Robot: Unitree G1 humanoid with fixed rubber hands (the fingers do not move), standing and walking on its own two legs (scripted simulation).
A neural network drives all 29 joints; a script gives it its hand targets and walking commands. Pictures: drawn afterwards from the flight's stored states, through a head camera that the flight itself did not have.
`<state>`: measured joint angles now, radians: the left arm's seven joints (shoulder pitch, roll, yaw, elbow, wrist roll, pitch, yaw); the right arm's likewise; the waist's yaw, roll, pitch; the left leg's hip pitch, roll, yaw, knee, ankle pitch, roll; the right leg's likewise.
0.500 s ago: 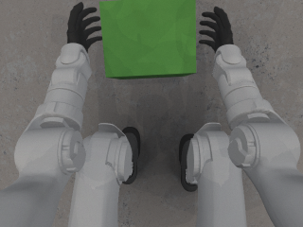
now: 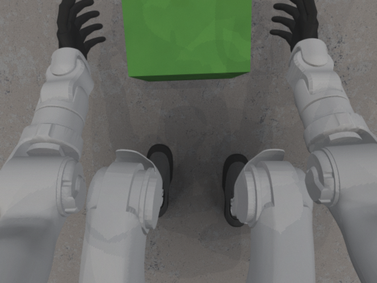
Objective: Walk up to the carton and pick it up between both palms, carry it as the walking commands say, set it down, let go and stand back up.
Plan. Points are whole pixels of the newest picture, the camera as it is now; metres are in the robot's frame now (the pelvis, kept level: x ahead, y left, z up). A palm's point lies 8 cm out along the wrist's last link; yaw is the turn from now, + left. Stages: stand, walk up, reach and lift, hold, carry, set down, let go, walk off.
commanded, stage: set down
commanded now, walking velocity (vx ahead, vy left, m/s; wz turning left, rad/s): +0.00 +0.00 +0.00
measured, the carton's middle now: (188, 36) +0.53 +0.00 -0.28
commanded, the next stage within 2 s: let go in 1.36 s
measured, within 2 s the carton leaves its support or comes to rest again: neither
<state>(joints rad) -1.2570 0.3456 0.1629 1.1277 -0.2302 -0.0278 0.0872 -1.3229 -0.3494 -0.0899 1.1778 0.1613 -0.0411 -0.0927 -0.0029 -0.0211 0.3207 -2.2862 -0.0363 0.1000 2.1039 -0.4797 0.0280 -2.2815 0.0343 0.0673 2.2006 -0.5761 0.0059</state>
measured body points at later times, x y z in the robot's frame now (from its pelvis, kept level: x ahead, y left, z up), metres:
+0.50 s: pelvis -0.01 +0.00 +0.05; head +0.33 -0.02 +0.33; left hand +0.52 +0.17 -0.09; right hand +0.52 -0.22 -0.09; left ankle +0.14 +0.10 -0.34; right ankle +0.10 -0.12 -0.34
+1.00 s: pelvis +0.02 +0.00 +0.17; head +0.32 -0.03 +0.51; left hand +0.53 +0.18 +0.06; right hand +0.51 -0.24 +0.07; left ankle +0.14 +0.10 -0.34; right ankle +0.10 -0.12 -0.34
